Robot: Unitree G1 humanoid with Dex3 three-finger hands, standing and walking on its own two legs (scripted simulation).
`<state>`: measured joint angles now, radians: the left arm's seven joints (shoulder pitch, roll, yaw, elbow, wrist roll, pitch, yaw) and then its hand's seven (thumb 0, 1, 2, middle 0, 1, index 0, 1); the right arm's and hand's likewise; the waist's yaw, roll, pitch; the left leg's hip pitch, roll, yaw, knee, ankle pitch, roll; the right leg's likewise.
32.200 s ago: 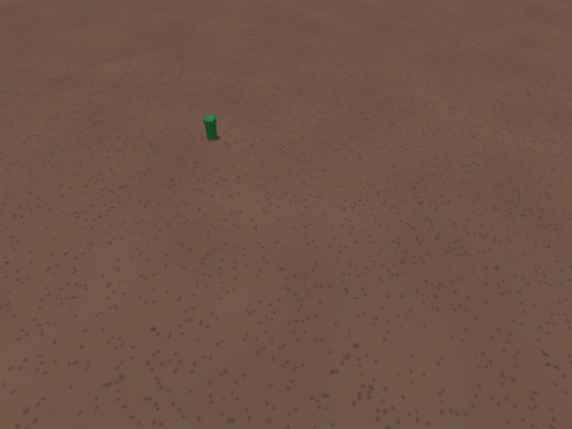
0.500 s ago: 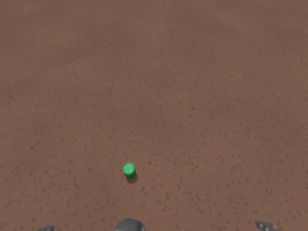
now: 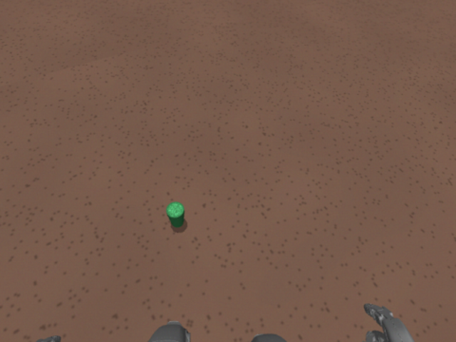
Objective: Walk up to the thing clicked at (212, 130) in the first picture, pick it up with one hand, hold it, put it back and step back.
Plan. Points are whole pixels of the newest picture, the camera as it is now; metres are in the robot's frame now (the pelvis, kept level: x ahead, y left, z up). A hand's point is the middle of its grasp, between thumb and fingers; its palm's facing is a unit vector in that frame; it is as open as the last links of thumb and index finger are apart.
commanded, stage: step back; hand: left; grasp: from the side
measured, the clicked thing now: (176, 216) +0.66 +0.19 -0.69
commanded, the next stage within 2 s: stand in 1.90 s
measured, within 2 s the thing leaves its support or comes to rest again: neither
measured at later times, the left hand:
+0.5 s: hand out of the picture -0.04 +0.25 -0.14, palm faces +0.06 -0.93 -0.37, open 7.4 cm
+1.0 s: hand out of the picture -0.27 +0.21 -0.14, palm faces +0.09 -0.90 -0.43, open 7.4 cm
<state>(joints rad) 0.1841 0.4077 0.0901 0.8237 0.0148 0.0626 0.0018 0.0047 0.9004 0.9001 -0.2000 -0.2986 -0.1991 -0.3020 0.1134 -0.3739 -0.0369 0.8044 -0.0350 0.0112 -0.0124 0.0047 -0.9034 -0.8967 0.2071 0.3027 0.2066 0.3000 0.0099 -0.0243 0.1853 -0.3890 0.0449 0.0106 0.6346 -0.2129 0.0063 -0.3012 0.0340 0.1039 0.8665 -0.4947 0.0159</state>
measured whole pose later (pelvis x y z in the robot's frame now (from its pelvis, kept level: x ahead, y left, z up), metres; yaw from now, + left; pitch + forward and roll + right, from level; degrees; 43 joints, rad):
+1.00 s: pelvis -0.32 -0.07 -0.01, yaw +6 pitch -2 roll +1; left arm 0.20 0.39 0.07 0.85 0.04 0.02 0.00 0.01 0.89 0.90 -0.20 -0.30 -0.20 -0.30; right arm 0.23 -0.40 -0.06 0.93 -0.03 0.03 0.00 0.01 -0.91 -0.90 0.20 0.30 0.20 0.30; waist 0.02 0.01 0.11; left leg -0.26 -0.03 -0.03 0.69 -0.46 0.00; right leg -0.36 -0.06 -0.03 0.72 -0.33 0.00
